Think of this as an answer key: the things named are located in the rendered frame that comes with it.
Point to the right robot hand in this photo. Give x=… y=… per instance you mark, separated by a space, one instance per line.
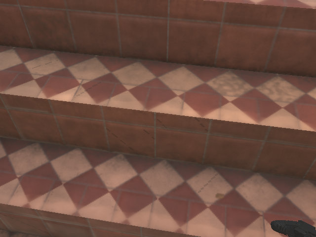
x=293 y=228

